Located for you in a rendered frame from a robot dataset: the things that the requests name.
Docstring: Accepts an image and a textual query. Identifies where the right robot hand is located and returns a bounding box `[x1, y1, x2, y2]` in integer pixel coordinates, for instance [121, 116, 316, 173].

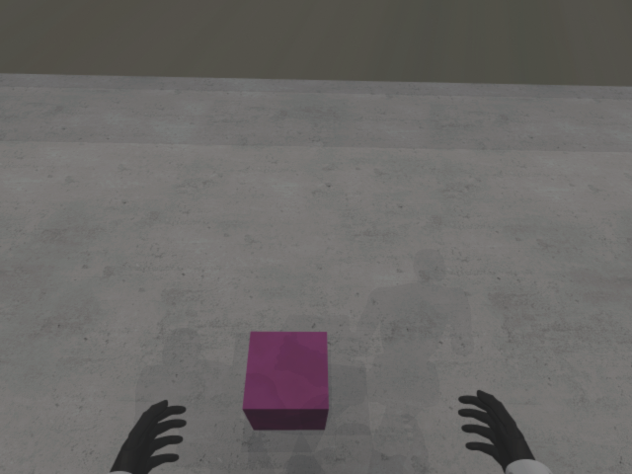
[458, 390, 535, 473]

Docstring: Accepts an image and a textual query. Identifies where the left robot hand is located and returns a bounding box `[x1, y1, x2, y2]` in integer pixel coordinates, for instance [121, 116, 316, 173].
[110, 400, 187, 474]

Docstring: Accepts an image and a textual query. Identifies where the carton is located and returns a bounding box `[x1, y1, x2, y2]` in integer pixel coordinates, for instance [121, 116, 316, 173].
[243, 332, 329, 430]

